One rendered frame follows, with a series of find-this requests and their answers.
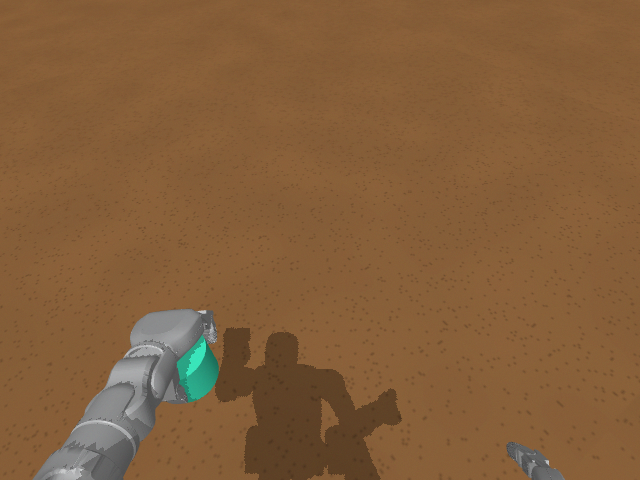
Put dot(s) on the left robot hand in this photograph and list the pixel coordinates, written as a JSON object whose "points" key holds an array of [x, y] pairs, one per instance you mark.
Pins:
{"points": [[178, 330]]}

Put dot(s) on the tin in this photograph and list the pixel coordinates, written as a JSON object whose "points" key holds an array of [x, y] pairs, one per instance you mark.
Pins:
{"points": [[198, 370]]}

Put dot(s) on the left robot arm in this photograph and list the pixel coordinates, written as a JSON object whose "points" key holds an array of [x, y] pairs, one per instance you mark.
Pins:
{"points": [[117, 419]]}

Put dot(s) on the right robot hand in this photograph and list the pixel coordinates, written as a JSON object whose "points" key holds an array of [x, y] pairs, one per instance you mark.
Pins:
{"points": [[534, 464]]}

